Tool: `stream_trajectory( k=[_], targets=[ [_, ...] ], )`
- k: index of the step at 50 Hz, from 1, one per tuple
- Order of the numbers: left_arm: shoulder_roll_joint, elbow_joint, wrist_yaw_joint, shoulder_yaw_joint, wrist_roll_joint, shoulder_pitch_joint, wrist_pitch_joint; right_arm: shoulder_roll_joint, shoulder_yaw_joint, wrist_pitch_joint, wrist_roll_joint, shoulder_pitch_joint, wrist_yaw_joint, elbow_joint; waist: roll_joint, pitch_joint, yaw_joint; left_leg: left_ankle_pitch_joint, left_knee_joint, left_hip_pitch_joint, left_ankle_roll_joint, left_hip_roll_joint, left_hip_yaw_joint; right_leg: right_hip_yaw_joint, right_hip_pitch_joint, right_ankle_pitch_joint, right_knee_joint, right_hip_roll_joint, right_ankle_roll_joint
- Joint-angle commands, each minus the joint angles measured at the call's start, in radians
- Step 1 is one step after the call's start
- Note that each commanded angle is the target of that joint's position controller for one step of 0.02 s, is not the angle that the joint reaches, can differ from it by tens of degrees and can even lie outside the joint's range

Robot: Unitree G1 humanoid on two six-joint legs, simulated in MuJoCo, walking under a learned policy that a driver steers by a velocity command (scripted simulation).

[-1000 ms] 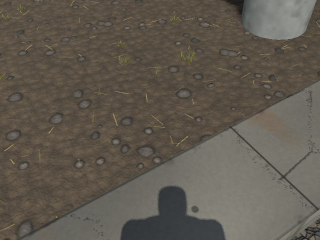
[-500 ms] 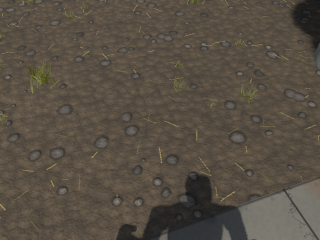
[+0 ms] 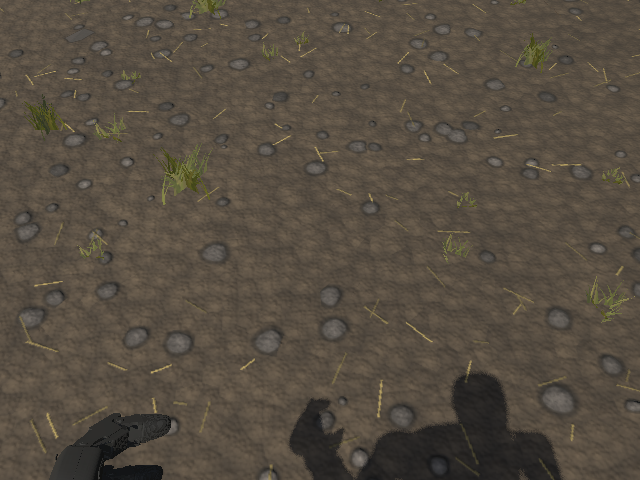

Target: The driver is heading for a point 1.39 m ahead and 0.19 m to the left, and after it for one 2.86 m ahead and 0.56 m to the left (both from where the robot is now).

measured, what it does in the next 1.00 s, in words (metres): steps on the spot, turning left: left foot, then right foot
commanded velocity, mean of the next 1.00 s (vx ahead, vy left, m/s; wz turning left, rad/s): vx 0.12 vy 0.00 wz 0.38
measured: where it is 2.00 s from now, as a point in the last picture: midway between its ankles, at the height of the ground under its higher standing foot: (281, 457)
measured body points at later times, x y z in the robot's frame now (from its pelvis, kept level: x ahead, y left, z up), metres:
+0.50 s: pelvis -0.01 +0.00 +0.01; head +0.00 +0.02 +0.46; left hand +0.06 +0.30 -0.09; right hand +0.22 -0.22 -0.08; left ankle -0.05 +0.10 -0.72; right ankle +0.10 -0.10 -0.72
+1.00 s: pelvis +0.09 -0.01 +0.01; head +0.10 +0.00 +0.46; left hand +0.16 +0.27 -0.09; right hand +0.27 -0.22 -0.10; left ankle -0.05 +0.10 -0.72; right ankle +0.14 -0.11 -0.72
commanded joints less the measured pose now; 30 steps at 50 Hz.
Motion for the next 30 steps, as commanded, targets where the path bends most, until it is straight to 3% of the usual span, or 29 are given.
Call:
stream_trajectory(
  k=[1, 2, 3, 5, 6, 9, 12, 15, 18, 21, 24, 25, 26, 27, 28, 29, 30],
  targets=[
    [0.115, -0.097, 0.019, 0.049, 0.015, 0.059, 0.012, -0.138, -0.027, -0.021, 0.004, 0.178, 0.022, -0.050, -0.250, -0.279, -0.011, -0.150, 0.588, -0.354, -0.125, 0.087, 0.071, 0.658, 0.535, 0.547, -0.133, -0.541, -0.304],
    [0.049, -0.115, 0.027, 0.028, 0.006, 0.044, 0.023, -0.169, -0.036, -0.003, 0.008, 0.076, 0.016, -0.050, -0.129, -0.163, 0.031, -0.060, 0.629, -0.382, -0.152, 0.122, 0.119, 0.467, 0.431, 0.335, -0.137, -0.439, -0.233],
    [0.042, -0.112, 0.033, 0.019, 0.005, 0.038, 0.037, -0.148, -0.032, 0.018, 0.005, 0.025, 0.010, -0.063, -0.070, -0.120, 0.030, 0.006, 0.635, -0.381, -0.156, 0.144, 0.134, 0.372, 0.339, 0.141, -0.167, -0.366, -0.179],
    [0.079, -0.103, 0.042, 0.025, 0.001, 0.008, 0.050, -0.103, -0.022, 0.034, 0.008, -0.021, 0.007, -0.105, -0.116, -0.042, 0.019, 0.086, 0.637, -0.349, -0.153, 0.168, 0.173, 0.227, 0.185, 0.018, -0.224, -0.280, -0.152],
    [0.089, -0.099, 0.045, 0.028, 0.006, 0.015, 0.050, -0.083, -0.017, 0.031, 0.009, -0.014, 0.008, -0.110, -0.135, -0.050, 0.019, 0.119, 0.631, -0.338, -0.154, 0.164, 0.195, 0.178, 0.174, 0.025, -0.236, -0.261, -0.159],
    [0.095, -0.085, 0.051, 0.032, 0.015, 0.066, 0.052, -0.082, -0.015, 0.021, 0.009, -0.025, -0.003, -0.118, -0.146, -0.093, 0.039, 0.137, 0.583, -0.378, -0.164, 0.182, 0.208, 0.142, 0.255, 0.009, -0.250, -0.288, -0.205],
    [0.123, -0.076, 0.053, 0.047, 0.010, 0.097, 0.058, -0.085, -0.015, 0.018, 0.003, -0.076, -0.009, -0.134, -0.144, -0.098, 0.061, 0.146, 0.501, -0.423, -0.167, 0.223, 0.208, 0.153, 0.318, -0.083, -0.270, -0.338, -0.223],
    [0.148, -0.069, 0.053, 0.064, 0.004, 0.099, 0.061, -0.075, -0.011, 0.017, -0.001, -0.103, -0.001, -0.136, -0.151, -0.082, 0.071, 0.160, 0.360, -0.380, -0.153, 0.257, 0.232, 0.126, 0.304, -0.166, -0.294, -0.354, -0.218],
    [0.176, -0.055, 0.047, 0.080, -0.004, 0.091, 0.066, -0.060, -0.006, 0.016, -0.005, -0.103, 0.012, -0.128, -0.159, -0.074, 0.071, 0.132, 0.203, -0.266, -0.120, 0.265, 0.278, 0.070, 0.257, -0.200, -0.300, -0.359, -0.205],
    [0.197, -0.031, 0.036, 0.093, -0.019, 0.100, 0.073, -0.072, -0.012, 0.018, -0.002, -0.070, 0.028, -0.106, -0.163, -0.067, 0.065, 0.131, 0.030, -0.144, -0.072, 0.251, 0.328, 0.037, 0.226, -0.218, -0.295, -0.375, -0.192],
    [0.171, 0.007, 0.024, 0.087, -0.043, 0.117, 0.085, -0.065, -0.019, 0.021, -0.005, 0.043, 0.046, -0.048, -0.128, -0.058, 0.018, 0.228, -0.292, 0.054, 0.012, 0.192, 0.374, -0.014, 0.156, -0.271, -0.212, -0.339, -0.128],
    [0.135, 0.034, 0.014, 0.080, -0.045, 0.155, 0.088, -0.086, -0.025, 0.018, -0.009, 0.078, 0.048, -0.035, -0.048, -0.026, 0.014, 0.275, -0.407, 0.132, 0.053, 0.221, 0.279, -0.081, 0.070, -0.307, -0.094, -0.284, -0.059],
    [0.058, 0.017, -0.005, 0.058, -0.011, 0.176, 0.081, -0.178, -0.042, 0.016, -0.018, 0.089, 0.034, -0.053, 0.243, -0.037, 0.047, 0.464, -0.465, 0.254, 0.148, 0.486, -0.080, -0.200, -0.160, -0.486, 0.243, -0.155, 0.049],
    [0.107, -0.026, 0.002, 0.076, -0.014, 0.075, 0.072, -0.241, -0.056, -0.002, -0.050, 0.038, 0.033, -0.094, 0.250, -0.003, -0.002, 0.428, -0.528, 0.060, 0.297, 0.621, -0.219, -0.091, -0.245, -0.559, 0.423, -0.074, 0.084],
    [0.139, -0.029, 0.005, 0.088, -0.025, 0.016, 0.078, -0.189, -0.042, -0.025, -0.061, -0.024, 0.032, -0.110, 0.166, 0.017, -0.002, 0.311, -0.555, -0.006, 0.266, 0.556, -0.143, -0.018, -0.218, -0.474, 0.557, -0.104, 0.084],
    [0.129, -0.014, 0.001, 0.088, -0.025, 0.035, 0.085, -0.141, -0.025, -0.041, -0.053, -0.106, 0.030, -0.116, 0.153, 0.028, 0.036, 0.240, -0.561, -0.025, 0.195, 0.492, -0.069, 0.006, -0.215, -0.377, 0.589, -0.110, 0.076],
    [0.125, 0.022, -0.002, 0.089, -0.015, 0.088, 0.091, -0.111, -0.016, -0.051, -0.034, -0.117, 0.028, -0.114, 0.128, -0.001, 0.046, 0.115, -0.570, 0.013, 0.153, 0.448, -0.033, 0.000, -0.220, -0.294, 0.616, -0.114, 0.082]
  ],
)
